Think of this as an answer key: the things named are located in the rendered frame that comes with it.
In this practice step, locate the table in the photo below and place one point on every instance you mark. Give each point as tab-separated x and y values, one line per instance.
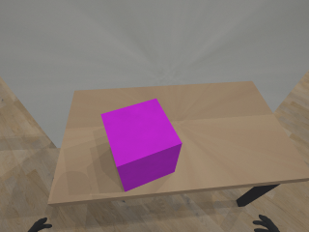
230	140

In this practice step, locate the right robot hand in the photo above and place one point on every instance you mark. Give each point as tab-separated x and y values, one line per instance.
265	222

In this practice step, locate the carton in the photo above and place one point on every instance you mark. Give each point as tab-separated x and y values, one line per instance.
143	142

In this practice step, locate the left robot hand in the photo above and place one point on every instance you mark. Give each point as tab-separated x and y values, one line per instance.
39	225

